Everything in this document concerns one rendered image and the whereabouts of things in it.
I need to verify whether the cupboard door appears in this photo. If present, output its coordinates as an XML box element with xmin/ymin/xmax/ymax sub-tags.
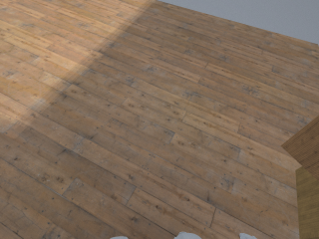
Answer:
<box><xmin>280</xmin><ymin>116</ymin><xmax>319</xmax><ymax>181</ymax></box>

